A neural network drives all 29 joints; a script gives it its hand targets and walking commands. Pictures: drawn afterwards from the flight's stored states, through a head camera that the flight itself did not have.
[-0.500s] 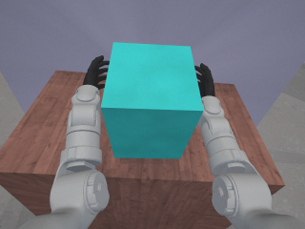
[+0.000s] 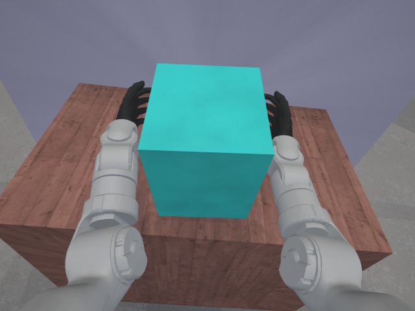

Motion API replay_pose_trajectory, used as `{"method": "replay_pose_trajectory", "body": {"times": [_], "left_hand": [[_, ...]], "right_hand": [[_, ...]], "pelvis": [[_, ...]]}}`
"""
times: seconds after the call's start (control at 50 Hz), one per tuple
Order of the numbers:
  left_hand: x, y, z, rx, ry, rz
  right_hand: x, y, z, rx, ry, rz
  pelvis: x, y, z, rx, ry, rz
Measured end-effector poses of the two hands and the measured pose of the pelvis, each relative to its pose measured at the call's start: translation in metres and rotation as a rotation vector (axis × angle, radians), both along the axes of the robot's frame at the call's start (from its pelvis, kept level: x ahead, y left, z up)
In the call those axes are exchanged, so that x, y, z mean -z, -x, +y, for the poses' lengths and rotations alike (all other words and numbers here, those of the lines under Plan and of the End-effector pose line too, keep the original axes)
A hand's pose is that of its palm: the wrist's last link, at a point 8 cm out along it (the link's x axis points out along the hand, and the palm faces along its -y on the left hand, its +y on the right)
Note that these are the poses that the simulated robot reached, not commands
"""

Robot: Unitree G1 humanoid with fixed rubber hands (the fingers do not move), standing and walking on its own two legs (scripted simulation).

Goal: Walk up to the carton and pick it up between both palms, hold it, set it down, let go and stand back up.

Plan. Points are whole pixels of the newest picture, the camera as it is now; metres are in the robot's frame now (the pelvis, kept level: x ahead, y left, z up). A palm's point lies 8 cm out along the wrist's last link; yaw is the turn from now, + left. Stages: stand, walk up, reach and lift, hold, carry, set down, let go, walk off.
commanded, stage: set down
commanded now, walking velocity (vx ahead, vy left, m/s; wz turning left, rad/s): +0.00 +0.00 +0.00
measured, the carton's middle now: (205, 147) +0.42 +0.04 +0.09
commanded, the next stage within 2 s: none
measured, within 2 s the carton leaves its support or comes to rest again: rests again in 1.66 s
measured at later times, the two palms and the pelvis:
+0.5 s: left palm (133, 127) +0.43 +0.19 +0.12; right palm (276, 139) +0.43 -0.11 +0.13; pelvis +0.01 +0.00 +0.00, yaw -1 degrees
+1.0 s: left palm (132, 135) +0.42 +0.19 +0.10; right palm (271, 147) +0.42 -0.10 +0.11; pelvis +0.01 +0.00 +0.00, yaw -1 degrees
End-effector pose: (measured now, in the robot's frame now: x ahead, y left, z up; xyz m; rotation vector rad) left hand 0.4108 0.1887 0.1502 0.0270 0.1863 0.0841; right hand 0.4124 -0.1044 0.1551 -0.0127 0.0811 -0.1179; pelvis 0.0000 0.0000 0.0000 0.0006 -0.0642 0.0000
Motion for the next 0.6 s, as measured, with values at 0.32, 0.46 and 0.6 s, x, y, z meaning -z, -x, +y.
{"method": "replay_pose_trajectory", "body": {"times": [0.32, 0.46, 0.6], "left_hand": [[0.017, -0.011, -0.001, 0.001, 0.008, 0.035], [0.028, -0.014, -0.002, 0.007, 0.011, 0.048], [0.033, -0.018, -0.004, 0.014, 0.016, 0.055]], "right_hand": [[0.016, -0.01, -0.001, 0.002, 0.001, 0.033], [0.026, -0.012, -0.002, 0.007, 0.004, 0.045], [0.032, -0.014, -0.004, 0.014, 0.007, 0.051]], "pelvis": [[0.0, -0.008, 0.001, 0.006, -0.003, 0.034], [0.0, -0.011, 0.0, 0.008, -0.003, 0.059], [0.0, -0.012, -0.001, 0.011, -0.004, 0.077]]}}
